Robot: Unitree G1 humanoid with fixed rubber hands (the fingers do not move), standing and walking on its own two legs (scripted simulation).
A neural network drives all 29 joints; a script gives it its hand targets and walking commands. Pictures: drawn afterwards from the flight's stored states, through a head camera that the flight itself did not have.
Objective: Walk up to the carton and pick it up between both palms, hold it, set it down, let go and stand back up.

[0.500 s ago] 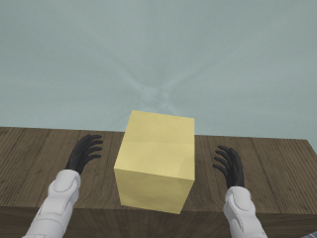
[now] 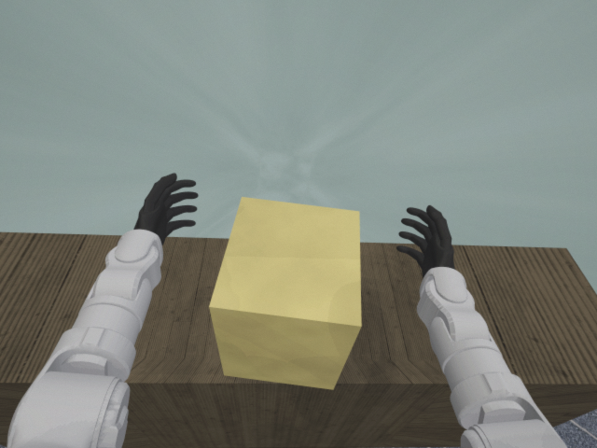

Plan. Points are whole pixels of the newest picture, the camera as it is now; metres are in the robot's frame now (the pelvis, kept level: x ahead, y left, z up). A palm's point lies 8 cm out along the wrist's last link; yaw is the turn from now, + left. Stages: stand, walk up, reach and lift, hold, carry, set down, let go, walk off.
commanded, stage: reach and lift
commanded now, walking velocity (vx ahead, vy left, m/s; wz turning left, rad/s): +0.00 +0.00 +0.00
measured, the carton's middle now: (289, 296) +0.40 +0.00 -0.08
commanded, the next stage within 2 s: none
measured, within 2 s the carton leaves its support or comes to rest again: neither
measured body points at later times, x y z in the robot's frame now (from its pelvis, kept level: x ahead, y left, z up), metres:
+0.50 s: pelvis +0.00 +0.00 -0.01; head +0.04 +0.02 +0.44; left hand +0.44 +0.19 +0.05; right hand +0.40 -0.20 +0.04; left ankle +0.00 +0.11 -0.74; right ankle -0.02 -0.11 -0.74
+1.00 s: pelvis -0.03 +0.00 -0.06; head +0.07 +0.03 +0.38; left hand +0.42 +0.18 -0.04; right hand +0.39 -0.20 -0.04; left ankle +0.00 +0.11 -0.74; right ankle -0.02 -0.11 -0.74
